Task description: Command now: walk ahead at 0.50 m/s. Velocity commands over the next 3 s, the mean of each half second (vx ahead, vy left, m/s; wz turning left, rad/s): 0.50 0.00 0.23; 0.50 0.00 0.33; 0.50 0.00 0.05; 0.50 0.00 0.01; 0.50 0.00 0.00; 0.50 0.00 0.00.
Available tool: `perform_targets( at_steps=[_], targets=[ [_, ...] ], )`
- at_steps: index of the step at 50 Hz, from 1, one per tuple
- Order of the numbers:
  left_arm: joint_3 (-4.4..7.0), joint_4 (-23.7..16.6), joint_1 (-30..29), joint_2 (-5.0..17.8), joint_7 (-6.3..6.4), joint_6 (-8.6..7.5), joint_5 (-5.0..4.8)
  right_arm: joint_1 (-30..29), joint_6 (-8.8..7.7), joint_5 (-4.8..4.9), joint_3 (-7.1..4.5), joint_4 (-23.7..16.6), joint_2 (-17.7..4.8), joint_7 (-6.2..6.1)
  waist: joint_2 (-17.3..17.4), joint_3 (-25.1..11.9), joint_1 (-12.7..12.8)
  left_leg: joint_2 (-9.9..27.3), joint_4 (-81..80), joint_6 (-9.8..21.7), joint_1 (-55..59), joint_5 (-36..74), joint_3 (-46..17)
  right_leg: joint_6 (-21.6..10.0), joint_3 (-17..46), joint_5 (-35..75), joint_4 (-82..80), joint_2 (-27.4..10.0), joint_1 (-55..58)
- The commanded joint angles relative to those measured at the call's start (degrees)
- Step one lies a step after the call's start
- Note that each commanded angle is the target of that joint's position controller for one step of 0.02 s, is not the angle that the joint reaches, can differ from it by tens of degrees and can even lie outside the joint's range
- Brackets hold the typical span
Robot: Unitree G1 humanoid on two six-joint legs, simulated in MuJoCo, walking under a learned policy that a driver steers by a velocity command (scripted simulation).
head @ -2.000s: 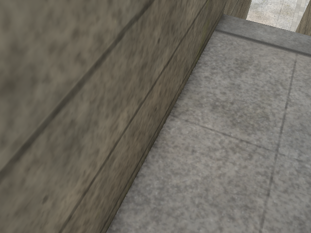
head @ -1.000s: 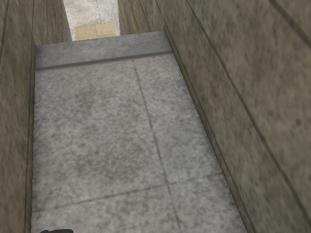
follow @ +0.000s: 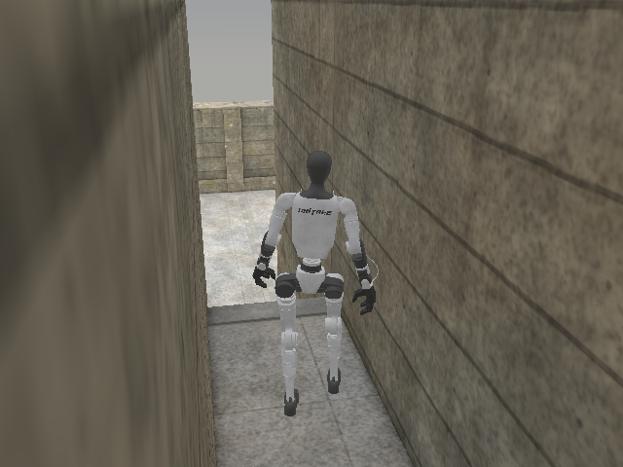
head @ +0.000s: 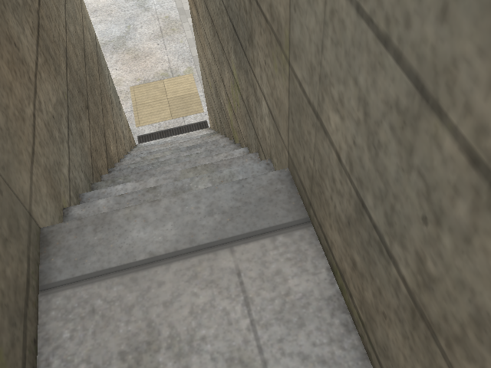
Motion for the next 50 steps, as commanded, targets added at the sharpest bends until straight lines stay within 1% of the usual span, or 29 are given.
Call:
perform_targets(
  at_steps=[1, 2, 3, 4, 6, 7, 10, 11, 15, 17, 21, 23, 24, 25, 26, 27, 28, 29, 30, 31, 32, 34, 35, 38, 41, 43, 45, 48, 50],
  targets=[
    [4.33, 2.8, 17.3, 13.3, -0.40, -1.57, 2.24, -4.6, 0.82, -1.47, 1.55, -6.8, -0.8, -0.59, -5.2, -8.1, 9.6, 5.9, 17.8, 2.6, -12.8, 23.4, -3.4, -3.8, 8.4, 3.8, -10.1, -3.9, 27.5],
    [6.47, 5.8, 25.4, 18.6, -0.98, -1.81, 3.32, -3.7, 0.29, -1.97, 2.06, -8.4, -0.3, -1.27, -16.6, -10.8, 11.5, 0.3, 36.2, -0.1, -26.3, 2.3, -1.6, -12.6, 30.7, 2.4, -14.9, -16.0, 37.3],
    [5.28, 7.3, 26.7, 13.9, -1.79, -3.16, 3.19, -2.7, -0.33, -0.58, 1.80, -8.7, -1.6, -1.46, -12.3, -13.5, 10.9, -0.4, 48.7, 0.4, -32.6, -13.8, -10.0, -16.9, 41.9, 1.7, -17.5, -21.7, 39.3],
    [4.68, 7.4, 24.1, 11.2, -2.54, -4.06, 2.19, -1.1, -0.92, 0.41, 1.43, -7.8, -1.8, -1.22, -7.5, -9.2, 8.8, 1.6, 56.5, 1.0, -37.7, -12.0, -13.6, -16.1, 36.8, 5.8, -16.1, -21.3, 38.1],
    [4.60, 7.4, 18.6, 9.4, -2.73, -4.17, 1.17, -4.3, -1.14, -0.24, 1.03, -8.9, -2.0, -1.29, -2.5, -3.4, 6.9, 4.4, 57.4, 1.3, -43.6, -1.1, -13.9, -12.9, 24.2, 12.2, -16.3, -16.7, 32.7],
    [4.80, 9.3, 20.0, 9.4, -2.04, -3.07, 1.17, -2.7, 0.76, -0.76, 1.12, -6.9, -1.0, -1.67, -0.8, -2.8, 6.2, 4.1, 56.8, -0.4, -41.9, 1.3, -13.6, -10.6, 18.7, 15.8, -16.9, -15.0, 31.8],
    [3.82, 11.2, 21.4, 5.5, -0.59, -1.42, 1.46, -3.2, 3.94, 0.15, 0.77, -7.4, 1.2, -1.67, -3.5, 0.2, 4.7, 5.4, 49.3, -3.1, -40.4, 8.2, -12.8, -6.7, 8.4, 16.1, -18.7, -11.9, 28.3],
    [3.69, 10.6, 20.4, 5.8, -0.31, -2.04, 0.94, -9.4, 3.18, 0.21, 0.79, -10.7, 1.3, -1.02, -5.1, 2.2, 5.6, 6.7, 46.9, -3.6, -43.1, 12.6, -11.7, -6.8, 7.5, 8.8, -21.9, -12.1, 25.8],
    [4.44, 11.5, 23.4, 7.2, 1.76, -2.04, 2.06, -13.7, 2.82, -0.15, 1.37, -13.2, 2.9, 0.08, -9.3, 5.9, 6.5, 8.5, 40.1, -5.6, -47.1, 20.0, -10.6, -6.2, 1.5, 10.6, -24.4, -13.7, 24.6],
    [4.83, 10.3, 21.6, 8.1, 2.45, -1.80, 0.90, -18.4, 1.70, 0.17, 1.56, -15.6, 2.9, 1.27, -10.5, 6.6, 6.5, 9.6, 32.8, -6.0, -42.9, 26.0, -4.9, -4.5, -4.2, 7.6, -26.4, -11.5, 21.9],
    [6.41, 8.2, 22.7, 11.3, 1.48, -0.63, 0.50, -18.5, 1.97, -0.18, 1.42, -17.1, 2.7, 2.44, -11.6, 9.0, 7.2, 8.9, 26.8, -4.2, -31.3, 21.2, 2.3, -3.9, -9.0, 1.6, -29.8, -11.7, 20.0],
    [6.86, 7.4, 20.3, 12.3, 1.14, -0.42, -0.24, -18.3, 1.74, -0.29, 0.71, -17.8, 0.9, 2.38, -10.1, 9.2, 6.0, 8.2, 21.5, -1.5, -26.6, 15.7, 4.5, -3.5, -11.6, 10.3, -26.6, -11.8, 22.8],
    [7.64, 7.2, 19.8, 14.7, 1.15, -0.15, -0.27, -16.6, 1.40, -1.36, 0.10, -18.0, 0.1, 2.52, -10.0, 7.2, 3.9, 6.5, 21.0, 0.1, -23.4, 12.1, 6.3, -4.0, -11.8, 26.2, -20.9, -12.5, 24.8],
    [6.19, 6.5, 19.1, 12.6, -4.39, -1.16, 12.97, -9.6, 0.24, -0.33, 3.06, -14.6, 2.3, 4.73, -8.9, 2.2, -0.6, 7.0, 16.0, 1.9, -21.1, 27.0, 1.5, -5.5, -14.2, 33.6, -10.4, -14.7, 27.2],
    [6.52, 8.3, 23.0, 11.2, -6.97, -0.73, 12.74, 0.9, -0.26, -0.51, 0.75, -9.5, -1.9, 6.25, -3.9, -2.4, -2.0, 2.2, 16.6, 3.3, -9.2, 26.3, 5.2, -5.4, -15.6, 37.5, 4.5, -11.3, 22.5],
    [4.42, 11.5, 33.1, 3.7, -8.76, -0.87, 13.88, 10.0, -0.21, -0.74, -0.91, -5.5, -5.9, 5.11, 3.2, -12.6, -1.7, 2.1, 21.6, 8.5, 9.8, 27.1, 3.5, -3.8, -14.1, 25.7, 21.1, -9.5, 11.8],
    [1.34, 12.3, 51.4, -5.0, -10.70, -1.82, 15.69, 17.6, -0.86, 0.25, -1.69, -4.7, -10.8, 4.55, 16.5, -35.0, 6.6, 15.5, 22.5, 26.8, 40.6, 42.2, -21.4, 2.0, -8.1, -17.6, 37.3, -1.4, -3.4],
    [3.18, 7.9, 35.6, 1.8, -10.08, -2.11, 8.22, 25.5, -1.98, -2.39, -1.67, -2.4, -9.5, 5.08, 13.6, -27.9, -3.5, 19.2, 5.1, 22.9, 38.0, 19.6, -37.2, 1.7, 0.8, -19.0, 47.3, 5.3, -14.2],
    [3.90, 0.9, 12.8, 4.8, -8.18, -2.70, 4.52, 21.8, -4.06, -1.86, -1.87, -1.8, -8.8, 5.08, 11.9, -6.5, -7.6, 17.3, -1.9, 14.9, 22.4, -3.0, -35.6, 0.1, 3.3, -13.7, 55.6, 5.2, -27.8],
    [3.99, -0.7, 7.7, 5.7, -6.13, -3.62, 4.63, 13.2, -5.63, -0.32, -1.32, -4.5, -7.5, 4.71, 9.7, -5.0, -5.2, 16.9, -1.7, 13.8, 9.4, -6.2, -34.5, -0.9, 6.3, -7.5, 57.4, 1.9, -26.1],
    [3.42, -1.4, 8.4, 5.2, -5.29, -3.83, 5.99, 8.5, -6.66, -0.56, 0.18, -5.5, -3.7, 4.51, 6.8, -7.1, -1.4, 16.9, 0.0, 14.8, -0.4, -5.6, -34.6, -2.3, 10.2, -0.3, 55.8, 0.1, -22.0],
    [3.39, -1.0, 9.0, 3.5, -5.14, -3.19, 5.68, 0.6, -6.65, -2.63, 3.64, -7.9, 3.1, 4.84, 3.8, -4.0, 4.4, 20.0, -3.2, 16.0, -19.7, -6.7, -36.6, -3.4, 11.0, 5.3, 58.3, -1.2, -19.7],
    [3.19, -1.4, 9.5, 2.8, -5.15, -2.35, 5.06, -1.4, -6.70, -2.46, 3.66, -7.9, 2.6, 4.52, 3.9, -2.9, 5.9, 20.7, -4.8, 16.9, -23.2, -7.8, -36.2, -3.5, 10.2, 4.8, 59.9, -0.9, -23.3],
    [2.38, -0.5, 8.1, 0.7, -5.00, -1.30, 6.06, -1.2, -6.75, -3.33, 3.47, -7.3, 0.9, 4.22, 0.3, -2.2, 6.2, 18.5, -4.9, 14.0, -25.5, -1.5, -27.2, -2.0, 9.3, 8.1, 47.6, -3.9, -28.7],
    [2.01, -2.4, -1.4, 1.1, -6.07, -1.36, 4.68, 2.4, -6.02, -5.02, 3.20, -9.6, 1.0, 4.73, 1.4, -2.7, 2.6, 10.1, -3.7, 10.4, -35.5, 12.0, -11.2, 1.0, -0.1, 20.5, 21.8, -2.4, -8.2],
    [0.69, -4.6, -10.2, -0.9, -8.12, 0.08, 3.48, 9.3, -5.54, -4.82, 1.87, -7.3, -3.0, 5.18, 2.6, 0.0, -1.0, 11.7, -6.1, 11.5, -34.8, 11.5, -12.9, 2.3, -2.5, 25.1, 14.5, 0.1, -3.8],
    [0.25, -5.9, -12.8, -0.4, -8.56, 0.34, 2.84, 14.5, -5.27, -4.67, 0.67, -4.6, -4.6, 5.50, 2.8, -0.2, -2.2, 15.7, -3.5, 12.5, -19.2, 21.1, -16.5, 1.7, -1.4, 24.6, 5.2, 2.1, -10.1],
    [0.57, -6.2, -15.1, 1.2, -7.24, -0.26, 2.69, 17.5, -5.04, -4.03, -0.07, -0.8, -3.2, 4.95, 3.3, -1.6, -2.4, 18.0, 1.9, 10.8, 0.9, 38.5, -17.8, -0.6, -0.3, 20.5, -7.1, 4.2, -16.2],
    [1.01, -6.4, -14.4, 2.2, -6.68, -0.75, 1.94, 15.9, -4.95, -5.06, -0.78, -0.1, -4.2, 5.04, 5.4, -4.6, -0.9, 17.3, 5.3, 9.2, 1.8, 55.0, -15.9, -3.7, -2.1, 19.3, -8.0, 6.9, -7.0]
  ],
)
